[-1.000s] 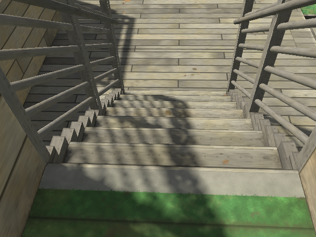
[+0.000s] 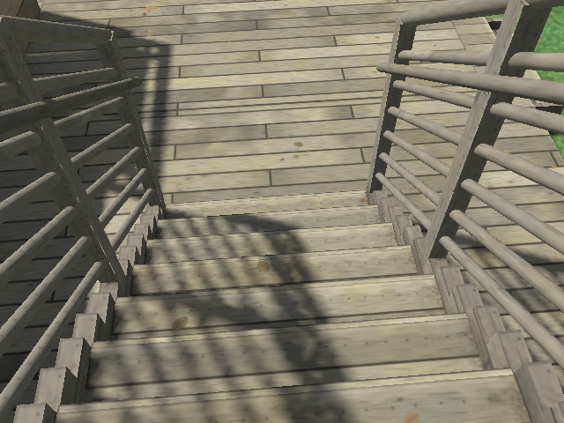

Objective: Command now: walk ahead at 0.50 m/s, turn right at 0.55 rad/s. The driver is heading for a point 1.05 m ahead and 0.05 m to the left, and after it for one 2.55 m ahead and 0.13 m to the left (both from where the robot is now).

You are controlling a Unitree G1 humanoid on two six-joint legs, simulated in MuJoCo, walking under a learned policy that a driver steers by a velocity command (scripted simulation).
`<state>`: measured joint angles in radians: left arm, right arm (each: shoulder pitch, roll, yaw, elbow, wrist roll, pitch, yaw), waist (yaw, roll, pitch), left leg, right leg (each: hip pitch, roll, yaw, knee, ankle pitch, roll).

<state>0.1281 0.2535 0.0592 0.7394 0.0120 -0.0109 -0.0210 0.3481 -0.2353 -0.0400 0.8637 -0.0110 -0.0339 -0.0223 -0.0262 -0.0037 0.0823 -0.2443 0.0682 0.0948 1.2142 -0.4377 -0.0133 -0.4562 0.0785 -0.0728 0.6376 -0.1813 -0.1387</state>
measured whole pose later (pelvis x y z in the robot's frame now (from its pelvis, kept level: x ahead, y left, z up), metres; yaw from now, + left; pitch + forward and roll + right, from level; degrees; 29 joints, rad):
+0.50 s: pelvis +0.24 +0.02 +0.00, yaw -11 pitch +0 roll -1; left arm 0.46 0.28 0.07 0.79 0.02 -0.05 0.03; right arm 0.24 -0.31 -0.08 0.80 -0.04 -0.01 0.03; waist 0.05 0.02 -0.06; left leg -0.58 -0.02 -0.11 0.94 -0.07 0.03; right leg -0.03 0.16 0.16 0.52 -0.47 -0.11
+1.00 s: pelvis +0.51 +0.08 -0.20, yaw +5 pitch +0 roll -1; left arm 0.18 0.21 0.01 0.86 0.06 -0.02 0.01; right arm 0.60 -0.17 -0.02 0.95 0.02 -0.04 -0.04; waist -0.05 -0.03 -0.04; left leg -0.23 -0.20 -0.16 0.81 -0.54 0.15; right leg -0.75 -0.04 0.07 0.98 0.25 0.03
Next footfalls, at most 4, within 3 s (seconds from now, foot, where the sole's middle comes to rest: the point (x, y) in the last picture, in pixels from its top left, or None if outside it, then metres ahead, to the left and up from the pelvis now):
0.70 left None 0.46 0.13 -0.93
1.20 right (290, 357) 0.74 0.00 -1.11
1.68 left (218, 318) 0.97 0.25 -1.29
2.44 right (286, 359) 0.73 0.01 -1.11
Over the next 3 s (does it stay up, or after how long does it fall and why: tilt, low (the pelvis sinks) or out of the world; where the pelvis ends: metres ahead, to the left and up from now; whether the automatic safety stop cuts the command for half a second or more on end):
stays up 0.75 0.14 -0.40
